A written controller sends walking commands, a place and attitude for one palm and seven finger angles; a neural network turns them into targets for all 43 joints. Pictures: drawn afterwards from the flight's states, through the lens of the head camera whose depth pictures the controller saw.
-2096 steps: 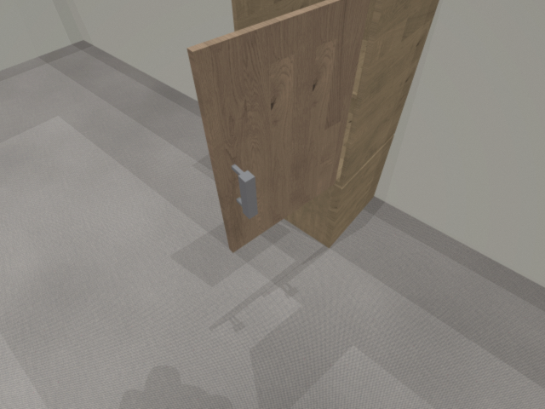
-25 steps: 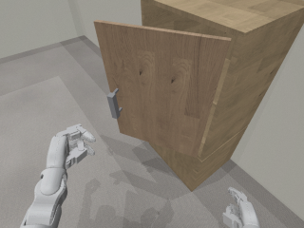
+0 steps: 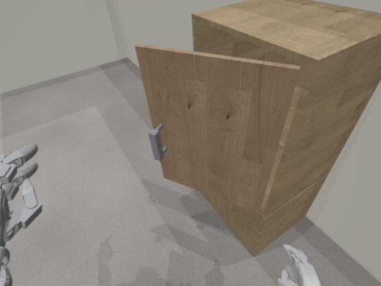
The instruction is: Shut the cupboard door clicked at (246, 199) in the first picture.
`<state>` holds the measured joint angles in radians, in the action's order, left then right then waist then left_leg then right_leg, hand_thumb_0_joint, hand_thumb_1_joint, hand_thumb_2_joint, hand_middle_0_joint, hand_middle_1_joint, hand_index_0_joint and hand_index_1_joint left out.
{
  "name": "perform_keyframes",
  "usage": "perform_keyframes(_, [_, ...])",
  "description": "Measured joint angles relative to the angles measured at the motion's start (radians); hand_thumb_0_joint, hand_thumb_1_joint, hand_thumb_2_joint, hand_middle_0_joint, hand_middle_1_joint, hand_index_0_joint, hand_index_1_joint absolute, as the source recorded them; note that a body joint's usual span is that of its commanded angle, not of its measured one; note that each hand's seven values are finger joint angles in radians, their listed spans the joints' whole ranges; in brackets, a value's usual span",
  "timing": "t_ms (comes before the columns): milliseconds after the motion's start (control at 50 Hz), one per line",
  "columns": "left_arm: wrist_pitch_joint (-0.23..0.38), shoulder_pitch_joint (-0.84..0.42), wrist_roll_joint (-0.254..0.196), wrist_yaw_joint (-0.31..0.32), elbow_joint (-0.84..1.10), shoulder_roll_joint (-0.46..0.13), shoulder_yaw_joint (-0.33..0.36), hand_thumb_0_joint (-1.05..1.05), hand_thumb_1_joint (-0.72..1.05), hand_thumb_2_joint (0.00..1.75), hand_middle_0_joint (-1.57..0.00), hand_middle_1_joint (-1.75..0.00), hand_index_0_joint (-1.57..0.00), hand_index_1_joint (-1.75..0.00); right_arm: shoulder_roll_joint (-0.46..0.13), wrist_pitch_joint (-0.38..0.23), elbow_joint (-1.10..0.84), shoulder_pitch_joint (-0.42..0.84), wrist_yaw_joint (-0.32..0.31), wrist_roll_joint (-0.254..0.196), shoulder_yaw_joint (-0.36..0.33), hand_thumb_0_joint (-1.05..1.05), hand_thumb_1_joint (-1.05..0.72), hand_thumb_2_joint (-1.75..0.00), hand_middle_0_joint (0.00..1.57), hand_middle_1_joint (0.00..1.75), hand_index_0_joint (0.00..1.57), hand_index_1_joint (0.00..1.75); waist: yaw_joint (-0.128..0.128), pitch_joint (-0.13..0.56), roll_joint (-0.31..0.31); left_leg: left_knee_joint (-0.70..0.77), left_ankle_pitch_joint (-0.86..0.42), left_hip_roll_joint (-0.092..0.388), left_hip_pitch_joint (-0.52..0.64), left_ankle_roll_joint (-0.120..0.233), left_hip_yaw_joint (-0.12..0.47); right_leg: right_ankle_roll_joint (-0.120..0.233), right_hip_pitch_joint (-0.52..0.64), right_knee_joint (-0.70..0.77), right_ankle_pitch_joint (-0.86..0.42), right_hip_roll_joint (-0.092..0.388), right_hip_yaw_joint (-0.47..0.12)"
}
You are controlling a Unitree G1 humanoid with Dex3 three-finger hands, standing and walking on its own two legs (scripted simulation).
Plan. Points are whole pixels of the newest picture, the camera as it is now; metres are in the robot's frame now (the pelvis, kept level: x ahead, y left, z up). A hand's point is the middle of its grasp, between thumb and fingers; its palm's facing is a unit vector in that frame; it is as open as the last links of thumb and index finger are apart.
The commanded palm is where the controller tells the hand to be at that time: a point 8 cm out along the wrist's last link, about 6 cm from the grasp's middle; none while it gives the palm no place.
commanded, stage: draw the hand back to the body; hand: left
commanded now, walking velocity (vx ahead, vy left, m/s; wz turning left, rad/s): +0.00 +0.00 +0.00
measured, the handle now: (159, 141) +0.60 +0.21 -0.08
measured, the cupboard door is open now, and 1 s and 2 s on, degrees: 31 31 31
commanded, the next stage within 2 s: step back with the hand held close in 0.32 s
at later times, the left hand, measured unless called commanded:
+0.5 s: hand (49, 206) +0.19 +0.25 +0.16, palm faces +0.45 -0.79 -0.42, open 7.4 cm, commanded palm +0.14 +0.29 +0.18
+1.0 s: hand (14, 228) +0.15 +0.29 +0.16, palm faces +0.40 -0.78 -0.49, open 7.4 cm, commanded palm +0.09 +0.32 +0.18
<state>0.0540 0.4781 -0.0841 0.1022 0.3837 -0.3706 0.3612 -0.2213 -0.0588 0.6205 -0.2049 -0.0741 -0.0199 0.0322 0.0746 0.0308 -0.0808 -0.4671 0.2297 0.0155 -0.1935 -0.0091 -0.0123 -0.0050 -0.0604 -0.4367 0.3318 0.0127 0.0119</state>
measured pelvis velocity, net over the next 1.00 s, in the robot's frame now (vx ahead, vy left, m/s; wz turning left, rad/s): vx -0.06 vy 0.02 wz -0.01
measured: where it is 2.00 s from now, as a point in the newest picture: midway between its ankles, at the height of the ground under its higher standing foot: outside the picture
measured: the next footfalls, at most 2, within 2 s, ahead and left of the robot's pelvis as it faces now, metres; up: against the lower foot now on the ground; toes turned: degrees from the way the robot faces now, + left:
left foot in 1.80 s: -0.06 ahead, +0.14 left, +0.00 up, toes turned +8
right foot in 2.00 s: -0.19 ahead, -0.09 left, +0.00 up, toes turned +2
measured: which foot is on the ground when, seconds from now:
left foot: down 0.00-1.00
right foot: down 0.00-1.00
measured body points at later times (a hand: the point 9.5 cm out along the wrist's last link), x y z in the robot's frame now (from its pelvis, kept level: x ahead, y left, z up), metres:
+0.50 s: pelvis +0.00 -0.01 +0.00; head -0.03 -0.04 +0.45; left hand +0.16 +0.29 +0.19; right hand +0.19 -0.23 -0.09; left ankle +0.02 +0.13 -0.74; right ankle -0.06 -0.12 -0.74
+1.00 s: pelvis -0.06 +0.02 +0.00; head -0.05 +0.02 +0.45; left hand +0.12 +0.33 +0.19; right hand +0.11 -0.22 -0.09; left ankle +0.02 +0.13 -0.74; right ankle -0.06 -0.12 -0.74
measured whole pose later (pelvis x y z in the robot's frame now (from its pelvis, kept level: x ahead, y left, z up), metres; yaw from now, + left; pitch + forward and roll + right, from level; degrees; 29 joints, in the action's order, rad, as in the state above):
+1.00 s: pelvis -0.06 +0.02 +0.00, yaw +0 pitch +1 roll -1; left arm 0.18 0.54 -0.07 0.13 0.43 -0.43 0.41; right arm -0.22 0.01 0.56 -0.20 -0.10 -0.02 0.01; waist 0.00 0.02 -0.05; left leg -0.51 0.15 0.02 -0.37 0.02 -0.02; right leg -0.03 -0.25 -0.49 0.26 0.01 0.00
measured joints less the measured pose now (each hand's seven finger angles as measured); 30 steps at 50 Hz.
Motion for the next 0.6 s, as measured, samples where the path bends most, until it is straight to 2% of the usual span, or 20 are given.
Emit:
perform_keyframes(60, [0.009,-0.004,0.000,0.003,-0.012,0.011,0.008,0.02,0.89,0.90,-0.30,-0.41,-0.30,-0.41,-0.011,-0.005,0.006,-0.003,-0.004,-0.002,-0.010,0.02,-0.90,-0.89,0.20,0.30,0.20,0.30,0.003,-0.005,-0.005,0.002,-0.002,-0.001,0.003,-0.001,0.002,0.001,0.001,-0.003,0.002,0.001,0.003])
perform_keyframes(180, [-0.001,-0.025,0.004,-0.001,-0.045,0.038,-0.023,0.02,0.89,0.90,-0.23,-0.33,-0.23,-0.34,-0.017,-0.014,0.014,0.002,-0.013,0.001,-0.018,0.02,-0.90,-0.89,0.20,0.30,0.20,0.30,0.000,-0.009,0.003,0.010,-0.010,0.001,0.005,-0.005,0.004,0.006,-0.004,-0.012,0.004,-0.002,0.004])
perform_keyframes(280, [0.007,-0.015,0.003,-0.006,-0.025,0.030,-0.034,0.02,0.89,0.90,-0.22,-0.31,-0.22,-0.31,-0.009,-0.030,0.011,0.006,-0.017,0.001,-0.018,0.02,-0.90,-0.90,0.20,0.30,0.20,0.30,-0.008,-0.005,0.013,0.008,-0.006,0.010,0.011,-0.011,0.002,0.012,0.001,-0.011,0.004,-0.010,0.001])
perform_keyframes(400, [0.022,-0.014,-0.002,-0.010,-0.020,0.016,-0.015,0.02,0.89,0.90,-0.21,-0.31,-0.21,-0.31,-0.003,-0.034,0.004,0.012,-0.015,0.001,-0.017,0.02,-0.90,-0.90,0.20,0.30,0.20,0.30,-0.011,-0.005,0.011,0.011,-0.007,0.017,0.015,-0.016,0.000,0.016,0.006,-0.004,-0.001,-0.017,-0.001])
perform_keyframes(480, [0.025,-0.016,-0.002,-0.013,-0.029,0.019,-0.008,0.02,0.89,0.90,-0.21,-0.30,-0.21,-0.30,-0.004,-0.024,-0.001,0.012,-0.013,0.000,-0.016,0.02,-0.90,-0.90,0.20,0.30,0.20,0.30,-0.013,-0.005,0.005,0.007,-0.008,0.020,0.005,-0.014,0.004,0.016,0.002,0.003,-0.006,-0.021,0.002])
perform_keyframes(600, [0.081,-0.004,0.009,-0.010,-0.031,-0.005,0.020,0.02,0.89,0.90,-0.21,-0.30,-0.21,-0.30,-0.021,0.031,-0.007,0.030,-0.010,0.005,-0.031,0.02,-0.90,-0.89,0.20,0.30,0.20,0.30,-0.041,-0.001,-0.008,-0.045,0.003,0.020,-0.077,-0.009,0.018,0.007,-0.057,-0.011,-0.011,-0.022,0.015])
